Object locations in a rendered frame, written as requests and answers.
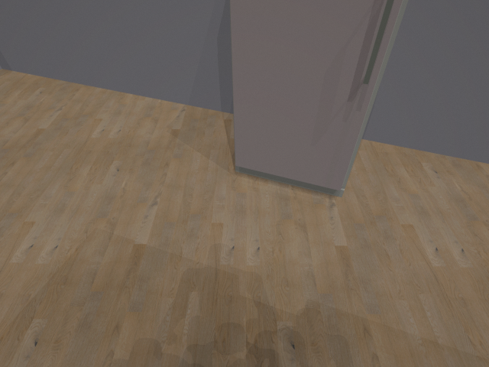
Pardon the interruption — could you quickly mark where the fridge door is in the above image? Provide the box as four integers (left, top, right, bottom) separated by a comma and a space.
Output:
230, 0, 403, 191

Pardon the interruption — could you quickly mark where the handle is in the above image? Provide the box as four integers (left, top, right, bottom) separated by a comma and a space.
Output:
363, 0, 394, 84

